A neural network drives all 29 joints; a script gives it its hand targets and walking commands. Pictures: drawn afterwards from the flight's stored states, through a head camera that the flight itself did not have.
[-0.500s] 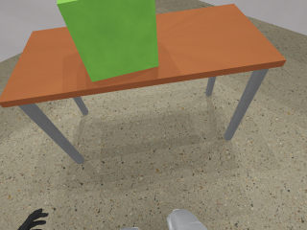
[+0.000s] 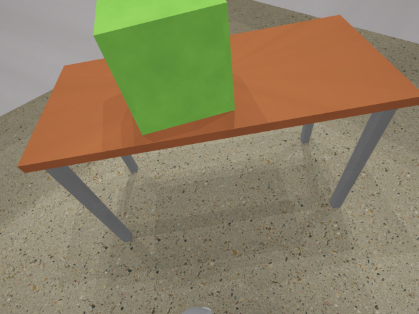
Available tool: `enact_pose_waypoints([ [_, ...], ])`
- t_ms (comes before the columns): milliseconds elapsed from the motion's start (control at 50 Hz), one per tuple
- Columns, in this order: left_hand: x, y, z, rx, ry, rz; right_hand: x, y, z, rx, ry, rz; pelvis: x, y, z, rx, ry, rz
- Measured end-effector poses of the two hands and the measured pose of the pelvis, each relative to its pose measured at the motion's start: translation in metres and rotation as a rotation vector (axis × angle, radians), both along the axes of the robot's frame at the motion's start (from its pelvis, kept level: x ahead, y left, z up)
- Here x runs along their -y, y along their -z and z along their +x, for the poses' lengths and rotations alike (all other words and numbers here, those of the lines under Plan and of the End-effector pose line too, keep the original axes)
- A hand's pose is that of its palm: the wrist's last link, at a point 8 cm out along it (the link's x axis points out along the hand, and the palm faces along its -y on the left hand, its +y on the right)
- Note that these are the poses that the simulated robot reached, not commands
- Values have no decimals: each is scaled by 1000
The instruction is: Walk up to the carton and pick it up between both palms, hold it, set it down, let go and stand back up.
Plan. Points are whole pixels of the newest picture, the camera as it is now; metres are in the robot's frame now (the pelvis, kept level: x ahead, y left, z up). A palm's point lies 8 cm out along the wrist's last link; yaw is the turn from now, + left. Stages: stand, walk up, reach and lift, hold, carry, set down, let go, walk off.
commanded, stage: walk up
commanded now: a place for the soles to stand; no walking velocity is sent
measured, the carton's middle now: (170, 55) +0.77 +0.09 +0.10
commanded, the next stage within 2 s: none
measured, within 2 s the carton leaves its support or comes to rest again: neither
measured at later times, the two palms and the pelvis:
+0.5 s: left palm out of the picture +0.05 +0.58 -0.06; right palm out of the picture +0.14 -0.09 -0.11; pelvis +0.05 +0.22 +0.00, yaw +5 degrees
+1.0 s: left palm out of the picture +0.20 +0.69 -0.12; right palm (205, 286) +0.20 +0.03 -0.05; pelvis +0.15 +0.36 +0.01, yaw +8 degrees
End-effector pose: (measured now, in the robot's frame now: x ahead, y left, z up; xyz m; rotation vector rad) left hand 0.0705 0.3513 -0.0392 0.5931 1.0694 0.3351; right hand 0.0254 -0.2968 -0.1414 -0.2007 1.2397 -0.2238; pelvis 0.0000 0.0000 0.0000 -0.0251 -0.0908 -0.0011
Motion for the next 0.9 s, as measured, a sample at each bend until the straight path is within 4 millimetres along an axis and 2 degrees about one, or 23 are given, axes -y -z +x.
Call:
enact_pose_waypoints([
  [120, -46, 34, 11, 6, -5, -73, -41, -13, 16, 8, -17, -62, -50, 9, 11, -10, -10, -56],
  [180, -68, 50, 28, 38, -1, -118, -64, -24, 23, 29, -37, -103, -79, 12, 14, -9, -22, -61],
  [260, -95, 48, 48, 77, -4, -154, -92, -44, 28, 22, -29, -132, -111, 1, 24, -5, -35, -79],
  [320, -119, 34, 50, 56, -18, -150, -115, -58, 38, 15, -34, -137, -133, -14, 32, -15, -44, -61],
  [360, -140, 21, 38, 23, -44, -124, -132, -58, 48, -6, -54, -123, -150, -21, 33, -19, -64, -23],
  [400, -168, 20, 10, -22, -84, -67, -146, -49, 66, -5, -86, -124, -165, -15, 34, -22, -86, 27],
  [440, -191, 20, -16, -82, -135, -44, -166, -43, 88, 19, -121, -125, -185, -12, 38, -4, -92, 5],
  [480, -214, 22, -27, -110, -162, -37, -191, -38, 103, 46, -133, -107, -206, -7, 46, -2, -93, -25],
  [500, -226, 25, -25, -107, -165, -39, -204, -36, 110, 54, -136, -94, -217, -4, 51, -7, -92, -39],
  [540, -250, 36, -9, -73, -163, -52, -229, -34, 123, 63, -143, -83, -241, 2, 60, -23, -98, -62],
  [620, -294, 72, 50, 55, -141, -120, -275, -33, 140, 91, -176, -134, -290, 22, 72, -16, -127, -59],
  [660, -301, 90, 76, 78, -108, -169, -291, -39, 136, 108, -146, -163, -307, 27, 77, -2, -110, -13],
  [700, -304, 101, 93, 75, -84, -221, -299, -47, 126, 95, -102, -198, -322, 27, 85, -2, -85, -9],
  [740, -310, 100, 104, 79, -83, -253, -306, -59, 120, 62, -81, -226, -332, 20, 94, -10, -88, -19],
  [780, -318, 93, 111, 78, -99, -272, -312, -74, 122, 32, -93, -256, -340, 9, 103, -26, -111, -22],
  [840, -328, 87, 111, 22, -130, -286, -320, -90, 136, 21, -112, -297, -350, -3, 117, -52, -129, -30],
  [900, -333, 86, 113, -39, -156, -298, -325, -97, 151, 14, -119, -324, -356, -9, 130, -60, -137, -36],
])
